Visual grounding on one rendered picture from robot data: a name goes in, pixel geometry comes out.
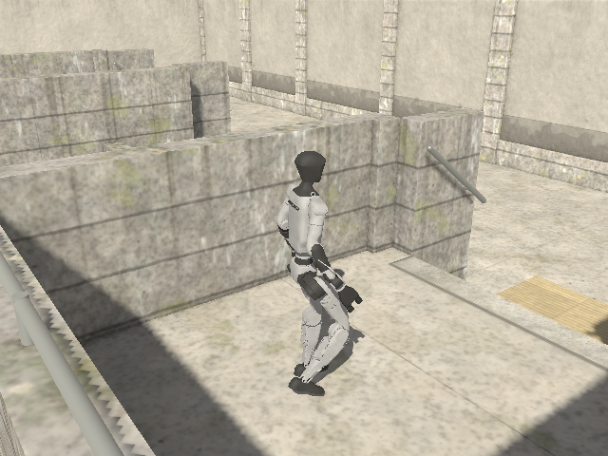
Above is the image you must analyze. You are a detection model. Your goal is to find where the robot left shin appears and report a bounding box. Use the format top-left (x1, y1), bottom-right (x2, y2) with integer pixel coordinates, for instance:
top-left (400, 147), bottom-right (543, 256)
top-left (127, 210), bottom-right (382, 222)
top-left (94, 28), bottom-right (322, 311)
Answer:
top-left (300, 307), bottom-right (322, 368)

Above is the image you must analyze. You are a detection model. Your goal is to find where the left robot forearm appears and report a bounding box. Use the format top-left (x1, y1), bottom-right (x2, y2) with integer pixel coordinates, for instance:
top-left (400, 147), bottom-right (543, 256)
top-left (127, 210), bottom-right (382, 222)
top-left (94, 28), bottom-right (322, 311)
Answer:
top-left (277, 225), bottom-right (296, 253)

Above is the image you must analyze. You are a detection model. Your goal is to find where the right robot forearm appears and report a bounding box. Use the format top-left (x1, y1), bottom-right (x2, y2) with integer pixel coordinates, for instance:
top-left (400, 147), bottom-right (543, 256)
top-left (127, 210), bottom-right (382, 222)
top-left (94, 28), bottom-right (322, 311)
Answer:
top-left (311, 244), bottom-right (346, 293)

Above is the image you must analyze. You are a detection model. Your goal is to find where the left robot upper arm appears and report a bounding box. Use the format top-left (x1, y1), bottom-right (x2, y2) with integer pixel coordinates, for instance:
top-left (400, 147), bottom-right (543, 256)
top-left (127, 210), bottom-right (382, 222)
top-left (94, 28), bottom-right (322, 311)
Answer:
top-left (276, 184), bottom-right (299, 230)

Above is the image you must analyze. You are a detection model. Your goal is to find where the right robot upper arm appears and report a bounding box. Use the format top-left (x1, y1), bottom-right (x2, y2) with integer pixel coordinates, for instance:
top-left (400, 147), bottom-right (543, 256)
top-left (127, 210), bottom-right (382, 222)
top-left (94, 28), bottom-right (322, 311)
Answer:
top-left (306, 198), bottom-right (328, 257)

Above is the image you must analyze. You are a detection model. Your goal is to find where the humanoid robot torso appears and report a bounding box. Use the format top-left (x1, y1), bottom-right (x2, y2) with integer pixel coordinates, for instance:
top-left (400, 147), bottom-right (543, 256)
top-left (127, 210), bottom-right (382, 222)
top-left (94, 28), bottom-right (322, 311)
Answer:
top-left (288, 190), bottom-right (324, 288)

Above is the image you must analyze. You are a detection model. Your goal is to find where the robot right hand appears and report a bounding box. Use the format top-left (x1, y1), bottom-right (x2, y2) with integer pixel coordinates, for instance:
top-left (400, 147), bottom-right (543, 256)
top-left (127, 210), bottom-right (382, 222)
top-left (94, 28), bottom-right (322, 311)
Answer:
top-left (338, 285), bottom-right (363, 313)

